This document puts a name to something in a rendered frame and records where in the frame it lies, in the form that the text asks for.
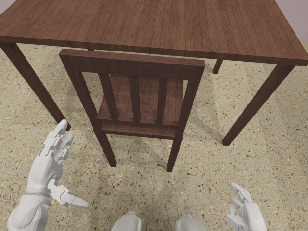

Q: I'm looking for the table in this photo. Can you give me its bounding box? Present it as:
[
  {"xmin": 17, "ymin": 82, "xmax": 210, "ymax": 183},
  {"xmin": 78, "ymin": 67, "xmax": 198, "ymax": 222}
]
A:
[{"xmin": 0, "ymin": 0, "xmax": 308, "ymax": 146}]

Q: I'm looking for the left robot hand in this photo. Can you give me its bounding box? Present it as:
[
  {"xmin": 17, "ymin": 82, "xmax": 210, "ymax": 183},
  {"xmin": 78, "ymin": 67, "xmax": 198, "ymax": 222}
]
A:
[{"xmin": 26, "ymin": 119, "xmax": 89, "ymax": 209}]

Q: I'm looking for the right robot hand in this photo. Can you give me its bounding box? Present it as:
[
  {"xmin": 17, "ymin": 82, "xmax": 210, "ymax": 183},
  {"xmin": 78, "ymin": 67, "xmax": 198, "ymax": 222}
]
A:
[{"xmin": 227, "ymin": 182, "xmax": 267, "ymax": 231}]

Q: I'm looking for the right robot thigh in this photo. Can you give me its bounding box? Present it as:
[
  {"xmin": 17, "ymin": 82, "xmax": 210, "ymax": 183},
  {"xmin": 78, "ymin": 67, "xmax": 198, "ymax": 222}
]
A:
[{"xmin": 175, "ymin": 218, "xmax": 207, "ymax": 231}]

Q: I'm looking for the left robot forearm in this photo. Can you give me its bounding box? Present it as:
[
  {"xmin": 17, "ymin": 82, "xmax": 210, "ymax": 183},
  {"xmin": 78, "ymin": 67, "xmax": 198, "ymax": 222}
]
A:
[{"xmin": 7, "ymin": 193, "xmax": 51, "ymax": 231}]

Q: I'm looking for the left robot thigh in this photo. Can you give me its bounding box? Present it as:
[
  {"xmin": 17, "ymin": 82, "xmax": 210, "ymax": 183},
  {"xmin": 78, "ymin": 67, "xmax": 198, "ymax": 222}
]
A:
[{"xmin": 110, "ymin": 215, "xmax": 142, "ymax": 231}]

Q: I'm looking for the chair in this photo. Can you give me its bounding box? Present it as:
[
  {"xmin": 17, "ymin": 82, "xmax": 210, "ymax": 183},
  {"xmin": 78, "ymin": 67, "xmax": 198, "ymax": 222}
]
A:
[{"xmin": 59, "ymin": 49, "xmax": 205, "ymax": 172}]

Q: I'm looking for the robot thigh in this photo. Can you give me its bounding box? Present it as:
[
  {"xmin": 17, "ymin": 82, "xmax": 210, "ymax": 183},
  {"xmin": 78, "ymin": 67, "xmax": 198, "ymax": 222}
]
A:
[
  {"xmin": 110, "ymin": 215, "xmax": 142, "ymax": 231},
  {"xmin": 175, "ymin": 218, "xmax": 207, "ymax": 231}
]

